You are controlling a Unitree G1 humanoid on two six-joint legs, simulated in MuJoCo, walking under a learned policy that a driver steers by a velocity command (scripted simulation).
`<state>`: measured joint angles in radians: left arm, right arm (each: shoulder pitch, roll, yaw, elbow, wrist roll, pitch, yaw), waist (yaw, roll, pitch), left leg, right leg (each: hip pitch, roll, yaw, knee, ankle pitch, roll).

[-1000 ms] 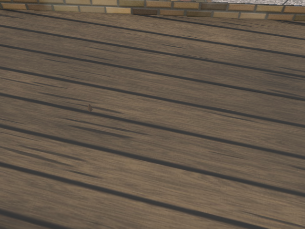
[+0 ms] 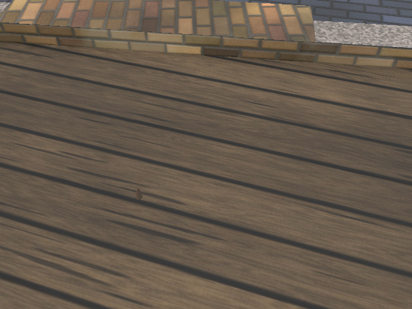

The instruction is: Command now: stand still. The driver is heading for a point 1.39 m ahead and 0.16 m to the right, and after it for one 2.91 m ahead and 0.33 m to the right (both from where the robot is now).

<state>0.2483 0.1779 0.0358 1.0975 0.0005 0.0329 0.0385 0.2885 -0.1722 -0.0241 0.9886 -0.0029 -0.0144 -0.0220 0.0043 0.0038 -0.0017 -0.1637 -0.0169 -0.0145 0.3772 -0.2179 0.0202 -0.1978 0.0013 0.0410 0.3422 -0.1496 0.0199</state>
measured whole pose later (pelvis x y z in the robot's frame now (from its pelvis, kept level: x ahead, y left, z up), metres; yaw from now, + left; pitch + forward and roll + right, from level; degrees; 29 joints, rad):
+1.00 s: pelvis +0.57 +0.01 -0.16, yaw +1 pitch +1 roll +3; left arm 0.21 0.21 0.05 0.86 -0.02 -0.12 0.02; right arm 0.39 -0.21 -0.05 1.01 -0.01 -0.09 0.04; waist -0.01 -0.03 0.02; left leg -0.13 -0.13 0.08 0.47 -0.36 0.09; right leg -0.77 -0.16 0.08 1.25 -0.27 -0.01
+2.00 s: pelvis +1.46 +0.01 -0.15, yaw -26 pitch +1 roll +4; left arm 0.07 0.36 0.09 0.61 -0.02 -0.01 -0.04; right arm 0.22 -0.33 -0.09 0.89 0.02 -0.07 -0.02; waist -0.08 -0.02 0.10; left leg -0.03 0.02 0.24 0.35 -0.31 -0.03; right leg -0.68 -0.08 -0.06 0.73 -0.04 -0.04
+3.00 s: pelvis +1.69 +0.00 -0.14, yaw -2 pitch +4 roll -4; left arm 0.08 0.31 0.10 0.69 -0.01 -0.07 0.00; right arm 0.26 -0.32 -0.08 0.69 0.03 -0.01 -0.03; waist -0.03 -0.01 -0.03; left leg -0.22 -0.07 -0.24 0.41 -0.25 0.07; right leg -0.49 0.05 0.12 0.65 -0.22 0.07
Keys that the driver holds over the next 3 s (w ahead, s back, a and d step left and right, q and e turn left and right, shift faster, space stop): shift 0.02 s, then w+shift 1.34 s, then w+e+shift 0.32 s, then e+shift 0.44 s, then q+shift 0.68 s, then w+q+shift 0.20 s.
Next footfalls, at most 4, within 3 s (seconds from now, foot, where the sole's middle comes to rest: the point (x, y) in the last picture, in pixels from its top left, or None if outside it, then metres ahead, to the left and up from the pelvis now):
0.80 left None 0.54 0.08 -0.92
1.20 right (233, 206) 1.02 -0.09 -0.92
1.66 left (183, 132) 1.48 0.15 -0.92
2.08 right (242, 110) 1.65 -0.16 -0.92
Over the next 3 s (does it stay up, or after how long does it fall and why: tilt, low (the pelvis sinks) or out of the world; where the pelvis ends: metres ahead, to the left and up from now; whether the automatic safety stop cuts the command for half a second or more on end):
stays up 1.69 0.00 -0.14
